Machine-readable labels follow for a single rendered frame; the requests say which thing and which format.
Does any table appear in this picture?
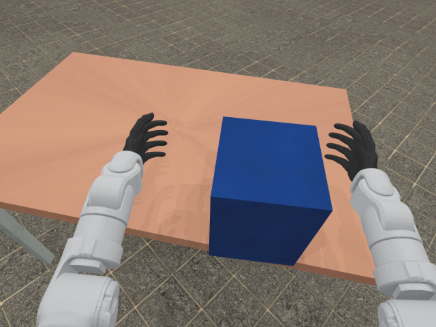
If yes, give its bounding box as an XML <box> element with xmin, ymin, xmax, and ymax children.
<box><xmin>0</xmin><ymin>52</ymin><xmax>377</xmax><ymax>286</ymax></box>

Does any left robot upper arm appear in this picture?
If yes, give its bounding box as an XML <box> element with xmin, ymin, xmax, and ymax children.
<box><xmin>38</xmin><ymin>272</ymin><xmax>119</xmax><ymax>327</ymax></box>

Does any right robot upper arm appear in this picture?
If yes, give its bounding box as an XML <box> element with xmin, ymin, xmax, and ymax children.
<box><xmin>377</xmin><ymin>299</ymin><xmax>436</xmax><ymax>327</ymax></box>

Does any robot left forearm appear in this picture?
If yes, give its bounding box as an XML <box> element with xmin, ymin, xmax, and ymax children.
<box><xmin>36</xmin><ymin>151</ymin><xmax>144</xmax><ymax>327</ymax></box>

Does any right robot hand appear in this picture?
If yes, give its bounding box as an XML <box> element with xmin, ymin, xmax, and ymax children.
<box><xmin>324</xmin><ymin>121</ymin><xmax>378</xmax><ymax>182</ymax></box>

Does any robot right forearm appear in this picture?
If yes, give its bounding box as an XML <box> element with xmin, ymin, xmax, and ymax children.
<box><xmin>350</xmin><ymin>168</ymin><xmax>436</xmax><ymax>300</ymax></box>

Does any left robot hand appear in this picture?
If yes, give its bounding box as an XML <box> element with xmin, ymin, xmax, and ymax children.
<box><xmin>123</xmin><ymin>113</ymin><xmax>168</xmax><ymax>165</ymax></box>

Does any carton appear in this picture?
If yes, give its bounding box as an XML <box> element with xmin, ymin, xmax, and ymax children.
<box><xmin>209</xmin><ymin>116</ymin><xmax>332</xmax><ymax>266</ymax></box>

